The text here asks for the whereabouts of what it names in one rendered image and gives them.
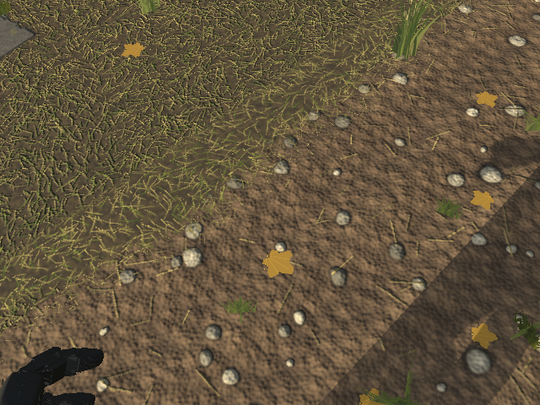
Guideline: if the left robot hand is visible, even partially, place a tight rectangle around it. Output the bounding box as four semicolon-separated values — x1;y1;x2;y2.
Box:
0;347;104;405

